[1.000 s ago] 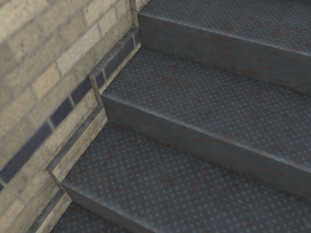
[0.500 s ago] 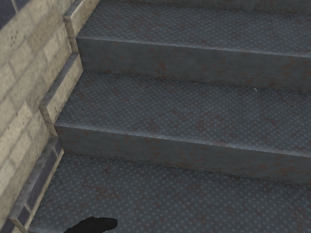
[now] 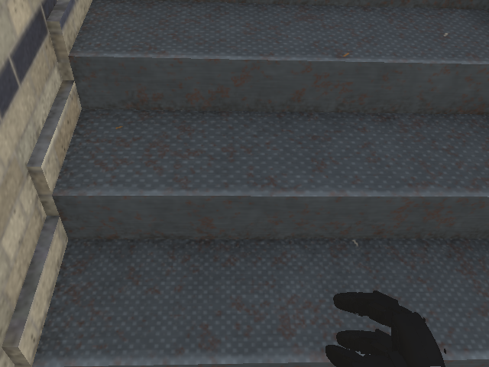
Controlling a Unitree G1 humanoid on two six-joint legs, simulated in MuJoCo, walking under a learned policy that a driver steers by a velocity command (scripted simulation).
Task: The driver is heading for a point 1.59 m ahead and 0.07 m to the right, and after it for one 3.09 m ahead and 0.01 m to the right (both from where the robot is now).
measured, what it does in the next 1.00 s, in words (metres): steps on the spot, turning right: right foot 0.16 m lower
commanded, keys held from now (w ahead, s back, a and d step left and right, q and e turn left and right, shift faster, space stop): e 0.30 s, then no key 0.70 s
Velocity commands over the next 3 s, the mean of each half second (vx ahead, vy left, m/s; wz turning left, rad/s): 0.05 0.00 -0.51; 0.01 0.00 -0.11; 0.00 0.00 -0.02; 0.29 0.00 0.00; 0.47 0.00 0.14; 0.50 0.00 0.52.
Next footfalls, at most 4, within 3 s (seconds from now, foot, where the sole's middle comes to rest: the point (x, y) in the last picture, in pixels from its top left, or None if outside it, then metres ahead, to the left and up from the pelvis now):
0.50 right None -0.01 -0.12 -0.79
1.02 left None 0.23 0.11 -0.63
1.60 right None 0.02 -0.11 -0.79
1.92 left None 0.29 -0.04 -0.63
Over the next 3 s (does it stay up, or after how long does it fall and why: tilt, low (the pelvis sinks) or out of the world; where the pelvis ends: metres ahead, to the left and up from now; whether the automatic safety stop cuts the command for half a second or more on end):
stays up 0.76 -0.33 0.33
